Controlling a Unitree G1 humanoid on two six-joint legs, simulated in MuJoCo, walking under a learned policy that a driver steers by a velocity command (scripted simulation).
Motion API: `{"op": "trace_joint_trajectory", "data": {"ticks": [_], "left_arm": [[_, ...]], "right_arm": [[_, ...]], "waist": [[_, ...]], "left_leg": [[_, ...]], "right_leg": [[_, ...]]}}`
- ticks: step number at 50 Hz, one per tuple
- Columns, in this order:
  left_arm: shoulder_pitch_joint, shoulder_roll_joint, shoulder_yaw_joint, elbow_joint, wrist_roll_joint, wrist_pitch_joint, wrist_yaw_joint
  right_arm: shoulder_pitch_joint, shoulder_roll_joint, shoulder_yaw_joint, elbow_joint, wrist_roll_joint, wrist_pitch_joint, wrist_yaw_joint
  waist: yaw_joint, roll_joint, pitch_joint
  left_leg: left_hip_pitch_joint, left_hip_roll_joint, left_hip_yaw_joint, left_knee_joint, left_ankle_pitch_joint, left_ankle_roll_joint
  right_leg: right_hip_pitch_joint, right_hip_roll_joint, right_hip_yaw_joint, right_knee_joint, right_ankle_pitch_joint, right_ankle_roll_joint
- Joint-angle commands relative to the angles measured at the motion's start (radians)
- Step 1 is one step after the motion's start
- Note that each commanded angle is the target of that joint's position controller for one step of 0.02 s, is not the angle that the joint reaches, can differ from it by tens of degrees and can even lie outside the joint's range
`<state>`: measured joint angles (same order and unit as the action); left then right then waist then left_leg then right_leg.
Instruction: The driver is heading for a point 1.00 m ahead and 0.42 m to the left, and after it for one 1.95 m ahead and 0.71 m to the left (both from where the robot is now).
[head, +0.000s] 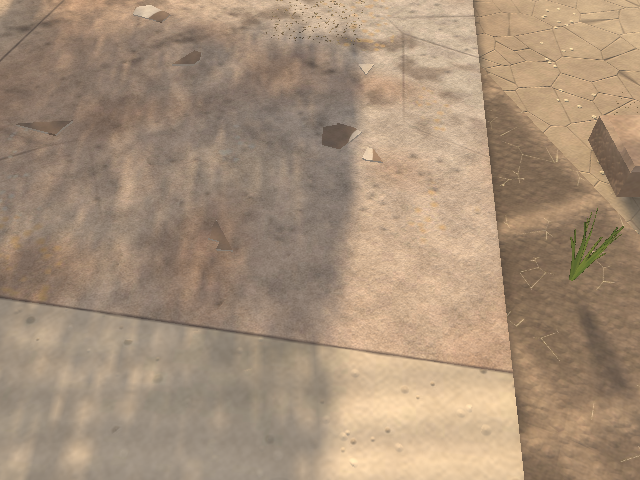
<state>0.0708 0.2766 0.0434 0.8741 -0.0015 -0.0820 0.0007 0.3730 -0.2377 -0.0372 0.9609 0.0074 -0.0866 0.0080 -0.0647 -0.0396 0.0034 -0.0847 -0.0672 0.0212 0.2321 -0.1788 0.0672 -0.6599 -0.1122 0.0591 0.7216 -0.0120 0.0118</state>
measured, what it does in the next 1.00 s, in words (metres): walks ahead, turning left: right foot, then left foot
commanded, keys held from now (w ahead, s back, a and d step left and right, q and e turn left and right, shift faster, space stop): w+q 1.00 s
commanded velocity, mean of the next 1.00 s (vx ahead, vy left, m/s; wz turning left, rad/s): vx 0.50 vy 0.00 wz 0.53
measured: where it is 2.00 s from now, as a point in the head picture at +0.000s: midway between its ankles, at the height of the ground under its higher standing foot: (110, 307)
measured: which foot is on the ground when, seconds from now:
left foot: down 0.00-0.20, up 0.22-0.68, down 0.70-1.00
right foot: up 0.00-0.16, down 0.18-0.72, up 0.74-1.00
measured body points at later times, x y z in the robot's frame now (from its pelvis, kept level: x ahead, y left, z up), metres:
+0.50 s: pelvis +0.26 -0.04 +0.00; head +0.28 -0.03 +0.45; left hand +0.21 +0.24 -0.13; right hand +0.49 -0.26 -0.11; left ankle +0.35 +0.16 -0.68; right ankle +0.25 -0.15 -0.75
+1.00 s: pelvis +0.50 +0.12 +0.00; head +0.51 +0.15 +0.45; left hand +0.52 +0.45 -0.10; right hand +0.71 -0.08 -0.11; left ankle +0.44 +0.16 -0.75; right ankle +0.73 +0.03 -0.68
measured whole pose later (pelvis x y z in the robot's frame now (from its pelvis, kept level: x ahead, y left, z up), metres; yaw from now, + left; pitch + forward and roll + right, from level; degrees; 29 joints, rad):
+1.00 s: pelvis +0.50 +0.12 +0.00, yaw +34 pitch +2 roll -1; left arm 0.05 0.30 0.07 0.77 0.01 -0.10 0.00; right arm 0.34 -0.26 -0.07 0.73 0.01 -0.05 0.00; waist -0.05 -0.04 0.03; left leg -0.17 -0.10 -0.08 0.34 -0.19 0.10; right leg -0.68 -0.10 0.08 0.81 -0.08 0.05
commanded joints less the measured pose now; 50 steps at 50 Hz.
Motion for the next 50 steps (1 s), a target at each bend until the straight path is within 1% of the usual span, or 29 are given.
{"op": "trace_joint_trajectory", "data": {"ticks": [1, 3, 6, 8, 9, 10, 11, 12, 13, 14, 16, 18, 20, 24, 27, 30, 31, 33, 34, 35, 36, 37, 38, 39, 40, 41, 42, 46, 50], "left_arm": [[-0.107, 0.041, 0.003, -0.075, -0.008, -0.018, -0.007], [-0.155, 0.053, 0.003, -0.097, -0.014, -0.026, -0.015], [-0.136, 0.098, 0.018, -0.107, -0.016, -0.041, -0.023], [0.019, 0.142, 0.044, -0.067, -0.014, -0.048, -0.018], [0.189, 0.194, 0.063, -0.035, 0.002, -0.054, -0.011], [0.312, 0.286, 0.087, -0.020, 0.008, -0.042, -0.005], [0.327, 0.238, 0.074, -0.016, 0.004, -0.034, -0.010], [0.255, 0.151, 0.052, -0.035, 0.000, -0.036, -0.010], [0.187, 0.111, 0.039, -0.046, -0.001, -0.035, -0.009], [0.128, 0.084, 0.030, -0.047, 0.002, -0.034, -0.012], [0.080, 0.063, 0.027, -0.039, 0.013, -0.037, -0.014], [0.087, 0.081, 0.036, -0.025, 0.014, -0.044, -0.012], [0.105, 0.101, 0.045, -0.012, 0.015, -0.046, -0.006], [0.128, 0.132, 0.053, -0.001, 0.015, -0.036, 0.005], [0.176, 0.159, 0.062, 0.007, 0.004, -0.022, 0.011], [0.216, 0.181, 0.071, 0.020, -0.010, -0.001, 0.011], [0.219, 0.190, 0.074, 0.022, -0.015, 0.007, 0.012], [0.201, 0.219, 0.083, 0.014, -0.024, 0.021, 0.016], [0.189, 0.230, 0.087, 0.010, -0.027, 0.030, 0.018], [0.186, 0.214, 0.079, 0.004, -0.026, 0.033, 0.021], [0.211, 0.135, 0.052, -0.023, 0.014, 0.024, 0.019], [0.244, 0.042, 0.020, -0.088, 0.016, -0.015, 0.008], [0.127, 0.138, 0.038, -0.103, -0.026, -0.052, -0.006], [0.081, 0.144, 0.040, -0.124, -0.048, -0.069, -0.012], [0.087, 0.134, 0.038, -0.111, -0.031, -0.073, -0.005], [0.097, 0.146, 0.047, -0.101, -0.007, -0.066, 0.002], [0.118, 0.149, 0.052, -0.098, -0.002, -0.051, -0.001], [0.066, 0.102, 0.046, -0.132, 0.019, -0.018, 0.004], [-0.080, 0.066, 0.028, -0.180, 0.011, -0.024, -0.006]], "right_arm": [[0.009, -0.180, -0.041, -0.046, 0.010, -0.007, -0.016], [0.034, -0.177, -0.044, -0.037, 0.016, 0.001, -0.020], [0.020, -0.194, -0.057, -0.043, 0.018, 0.014, -0.032], [0.002, -0.174, -0.054, -0.056, 0.013, 0.024, -0.032], [-0.016, -0.128, -0.037, -0.084, 0.001, 0.024, -0.030], [0.085, -0.028, -0.010, -0.110, -0.004, 0.009, -0.026], [0.107, -0.051, -0.010, -0.123, 0.024, -0.004, -0.024], [0.032, -0.156, -0.038, -0.128, 0.044, -0.005, -0.027], [-0.030, -0.168, -0.045, -0.141, 0.041, 0.001, -0.030], [-0.048, -0.152, -0.048, -0.146, 0.029, 0.008, -0.031], [-0.033, -0.109, -0.052, -0.153, 0.023, 0.030, -0.024], [-0.049, -0.082, -0.049, -0.174, 0.023, 0.046, -0.020], [-0.089, -0.082, -0.051, -0.201, 0.018, 0.053, -0.018], [-0.191, -0.074, -0.043, -0.242, 0.016, 0.046, 0.004], [-0.304, -0.060, -0.032, -0.286, 0.014, 0.044, 0.026], [-0.370, -0.068, -0.031, -0.331, 0.015, 0.048, 0.043], [-0.375, -0.076, -0.035, -0.342, 0.015, 0.049, 0.047], [-0.316, -0.111, -0.054, -0.347, 0.012, 0.054, 0.050], [-0.209, -0.144, -0.075, -0.324, 0.014, 0.056, 0.048], [-0.037, -0.205, -0.111, -0.276, 0.016, 0.059, 0.036], [0.091, -0.308, -0.143, -0.249, 0.019, 0.070, 0.011], [0.023, -0.375, -0.140, -0.289, 0.017, 0.056, 0.014], [0.049, -0.287, -0.114, -0.295, 0.008, 0.042, 0.025], [0.020, -0.235, -0.099, -0.289, 0.004, 0.030, 0.024], [-0.048, -0.200, -0.088, -0.297, 0.007, 0.023, 0.024], [-0.114, -0.167, -0.076, -0.311, 0.003, 0.022, 0.021], [-0.150, -0.152, -0.068, -0.328, -0.006, 0.021, 0.016], [-0.118, -0.194, -0.079, -0.322, 0.002, 0.012, -0.007], [-0.059, -0.200, -0.083, -0.305, 0.009, 0.021, -0.023]], "waist": [[0.008, 0.100, 0.044], [-0.001, 0.110, 0.054], [0.035, 0.131, 0.041], [0.112, 0.135, -0.037], [0.183, 0.084, -0.174], [0.165, -0.151, -0.337], [0.160, -0.286, -0.387], [0.161, -0.149, -0.234], [0.144, -0.076, -0.133], [0.113, -0.046, -0.068], [0.066, -0.091, -0.019], [0.057, -0.069, -0.003], [0.058, -0.033, 0.010], [0.086, -0.016, 0.033], [0.130, 0.000, 0.066], [0.144, -0.005, 0.089], [0.135, -0.012, 0.086], [0.083, -0.050, 0.029], [0.018, -0.050, -0.031], [-0.067, -0.021, -0.122], [-0.087, 0.159, -0.213], [0.018, 0.325, -0.326], [-0.059, 0.179, -0.333], [-0.044, 0.152, -0.210], [0.006, 0.056, -0.130], [0.046, 0.056, -0.095], [0.076, 0.073, -0.072], [0.082, 0.064, -0.033], [0.025, 0.106, 0.000]], "left_leg": [[-0.072, 0.237, -0.169, -0.083, 0.168, 0.139], [-0.031, 0.258, -0.204, -0.046, 0.144, 0.134], [0.014, 0.291, -0.264, 0.030, 0.138, 0.111], [-0.010, 0.240, -0.251, 0.185, 0.258, 0.077], [-0.130, 0.172, -0.206, 0.428, 0.195, 0.047], [-0.478, 0.021, -0.088, 0.787, -0.163, -0.026], [-0.660, 0.023, -0.140, 0.987, -0.436, -0.032], [-0.718, 0.086, -0.171, 1.058, -0.363, -0.023], [-0.706, 0.130, -0.141, 1.050, -0.273, -0.020], [-0.664, 0.163, -0.134, 1.013, -0.202, -0.025], [-0.574, 0.208, -0.131, 0.953, -0.129, -0.029], [-0.581, 0.217, -0.117, 0.934, -0.077, -0.036], [-0.625, 0.222, -0.128, 0.874, -0.007, -0.047], [-0.619, 0.210, -0.088, 0.652, 0.169, -0.050], [-0.615, 0.196, -0.029, 0.524, 0.201, -0.042], [-0.624, 0.178, 0.008, 0.448, 0.127, -0.017], [-0.608, 0.162, 0.026, 0.432, 0.080, -0.003], [-0.476, 0.094, 0.085, 0.417, -0.019, 0.036], [-0.332, 0.045, 0.114, 0.382, -0.024, 0.065], [-0.070, 0.001, 0.107, 0.321, 0.040, 0.104], [0.236, 0.193, -0.191, 0.314, 0.076, 0.172], [0.469, 0.403, -0.796, 0.123, -0.129, 0.369], [0.465, 0.410, -0.808, 0.041, -0.155, 0.337], [0.370, 0.378, -0.656, 0.052, -0.100, 0.297], [0.207, 0.329, -0.530, 0.054, 0.000, 0.259], [0.079, 0.292, -0.443, 0.045, 0.090, 0.233], [-0.007, 0.267, -0.403, 0.019, 0.140, 0.225], [-0.126, 0.221, -0.306, -0.025, 0.268, 0.229], [-0.153, 0.162, -0.255, -0.009, 0.168, 0.170]], "right_leg": [[0.074, 0.052, -0.031, -0.143, 0.102, 0.014], [0.082, 0.059, -0.015, -0.195, 0.088, 0.008], [0.165, 0.067, 0.004, -0.254, 0.012, -0.011], [0.388, 0.084, -0.024, -0.291, -0.052, -0.047], [0.654, -0.021, 0.066, -0.252, -0.065, -0.101], [1.046, -0.264, 0.404, -0.265, -0.142, -0.224], [1.085, -0.336, 0.690, -0.404, -0.344, -0.281], [0.948, -0.294, 0.570, -0.435, -0.432, -0.231], [0.800, -0.257, 0.420, -0.452, -0.376, -0.191], [0.672, -0.215, 0.315, -0.484, -0.287, -0.179], [0.532, -0.160, 0.165, -0.544, -0.192, -0.164], [0.501, -0.156, 0.075, -0.580, -0.099, -0.182], [0.513, -0.165, 0.012, -0.594, -0.020, -0.197], [0.549, -0.143, -0.124, -0.602, 0.054, -0.180], [0.605, -0.158, -0.181, -0.596, 0.051, -0.171], [0.705, -0.189, -0.213, -0.553, 0.105, -0.152], [0.732, -0.197, -0.226, -0.518, 0.181, -0.142], [0.756, -0.195, -0.264, -0.373, 0.523, -0.120], [0.740, -0.177, -0.288, -0.216, 0.660, -0.104], [0.631, -0.135, -0.311, 0.011, 0.623, -0.069], [0.332, -0.077, -0.311, 0.351, 0.105, -0.018], [-0.048, 0.141, -0.131, 0.655, -0.580, 0.029], [-0.159, 0.100, 0.031, 0.711, -0.540, 0.005], [-0.209, 0.058, 0.017, 0.670, -0.456, -0.022], [-0.148, 0.012, 0.019, 0.579, -0.377, -0.028], [-0.067, -0.018, 0.023, 0.489, -0.333, -0.022], [-0.004, -0.032, 0.027, 0.452, -0.303, -0.016], [0.019, -0.003, -0.003, 0.261, -0.171, 0.042], [0.069, 0.059, -0.010, -0.050, 0.074, 0.053]]}}
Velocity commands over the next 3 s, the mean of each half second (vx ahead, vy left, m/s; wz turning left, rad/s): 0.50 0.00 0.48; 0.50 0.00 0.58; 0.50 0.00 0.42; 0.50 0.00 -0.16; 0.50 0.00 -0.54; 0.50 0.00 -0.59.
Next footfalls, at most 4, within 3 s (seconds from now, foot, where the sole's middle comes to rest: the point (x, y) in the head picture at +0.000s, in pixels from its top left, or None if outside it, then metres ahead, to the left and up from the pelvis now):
0.18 right None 0.29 -0.15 -0.79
0.70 left None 0.48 0.18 -0.79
1.20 right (229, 342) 0.83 0.17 -0.79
1.70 left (68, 352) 0.82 0.54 -0.79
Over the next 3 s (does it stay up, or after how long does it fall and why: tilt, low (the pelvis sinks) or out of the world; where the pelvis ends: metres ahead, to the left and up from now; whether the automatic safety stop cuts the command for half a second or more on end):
stays up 1.39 0.71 0.00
